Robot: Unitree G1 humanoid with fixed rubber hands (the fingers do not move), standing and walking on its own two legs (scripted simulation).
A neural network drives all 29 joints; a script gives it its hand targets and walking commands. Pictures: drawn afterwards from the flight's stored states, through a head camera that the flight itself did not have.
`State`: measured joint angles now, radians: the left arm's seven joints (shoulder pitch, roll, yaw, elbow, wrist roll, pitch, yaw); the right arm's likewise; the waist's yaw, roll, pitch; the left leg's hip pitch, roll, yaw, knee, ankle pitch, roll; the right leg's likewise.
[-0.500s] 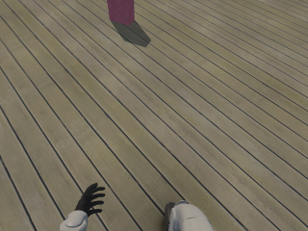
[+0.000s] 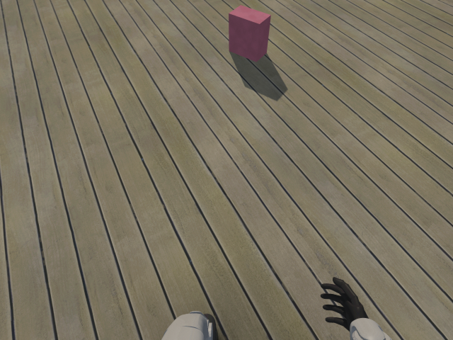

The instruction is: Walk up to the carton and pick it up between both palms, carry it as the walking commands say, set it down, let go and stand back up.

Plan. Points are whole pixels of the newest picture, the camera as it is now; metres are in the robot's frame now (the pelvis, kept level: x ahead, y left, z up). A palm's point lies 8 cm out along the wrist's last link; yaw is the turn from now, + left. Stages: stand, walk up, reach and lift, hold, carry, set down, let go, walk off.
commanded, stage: walk up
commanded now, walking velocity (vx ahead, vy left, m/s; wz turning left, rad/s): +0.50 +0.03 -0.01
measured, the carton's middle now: (248, 34) +2.07 +0.10 -0.63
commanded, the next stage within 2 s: none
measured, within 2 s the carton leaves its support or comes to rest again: neither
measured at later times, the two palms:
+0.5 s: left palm (179, 188) +0.43 +0.19 -0.12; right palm out of the picture +0.10 -0.23 -0.15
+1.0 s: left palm (141, 220) +0.34 +0.27 -0.14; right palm (316, 139) +0.63 -0.16 -0.13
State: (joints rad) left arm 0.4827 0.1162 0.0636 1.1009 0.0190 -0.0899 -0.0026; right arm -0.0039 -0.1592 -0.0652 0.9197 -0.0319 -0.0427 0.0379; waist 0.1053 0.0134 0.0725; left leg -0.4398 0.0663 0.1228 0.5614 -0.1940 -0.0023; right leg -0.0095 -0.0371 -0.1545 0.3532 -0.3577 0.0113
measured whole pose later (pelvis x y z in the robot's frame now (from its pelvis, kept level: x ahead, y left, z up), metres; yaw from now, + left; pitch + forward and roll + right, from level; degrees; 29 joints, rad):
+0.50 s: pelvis +0.25 -0.02 -0.02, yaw +0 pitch +1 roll +1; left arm 0.00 0.17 0.07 0.90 0.04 -0.08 -0.02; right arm 0.52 -0.15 -0.06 1.16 -0.02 -0.06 0.01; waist -0.09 0.00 0.09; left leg -0.11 0.06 0.09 0.73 -0.48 -0.02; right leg -0.45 -0.09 -0.17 0.64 -0.19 -0.05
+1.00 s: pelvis +0.46 +0.05 -0.01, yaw +0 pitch +1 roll +0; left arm 0.47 0.16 0.09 1.11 0.02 -0.05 -0.01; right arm 0.03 -0.17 -0.06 0.94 -0.04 -0.07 0.04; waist 0.10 -0.02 0.07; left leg -0.38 0.07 0.15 0.58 -0.19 0.01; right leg -0.20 -0.14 -0.09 0.83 -0.46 0.01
